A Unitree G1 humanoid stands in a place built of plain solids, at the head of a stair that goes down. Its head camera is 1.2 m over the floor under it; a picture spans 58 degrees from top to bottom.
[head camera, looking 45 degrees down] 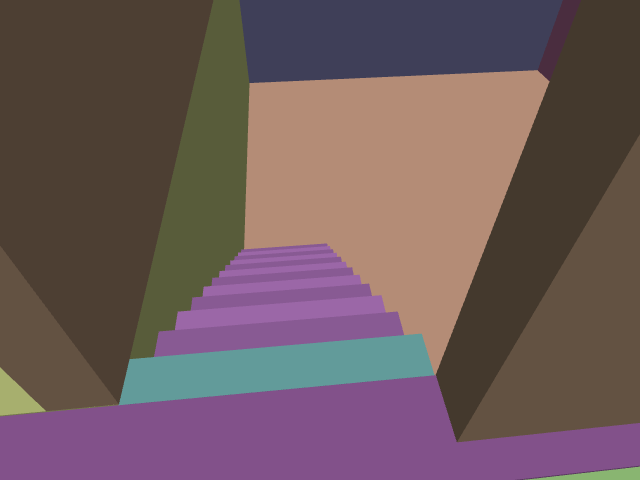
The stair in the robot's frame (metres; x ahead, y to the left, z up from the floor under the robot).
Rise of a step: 0.19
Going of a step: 0.23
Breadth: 0.92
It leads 6 degrees to the left of straight ahead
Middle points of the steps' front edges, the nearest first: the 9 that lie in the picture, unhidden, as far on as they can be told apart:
0.73 0.13 0.00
0.96 0.15 -0.19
1.18 0.17 -0.38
1.41 0.20 -0.58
1.63 0.22 -0.77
1.86 0.24 -0.96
2.09 0.27 -1.15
2.31 0.29 -1.35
2.54 0.31 -1.54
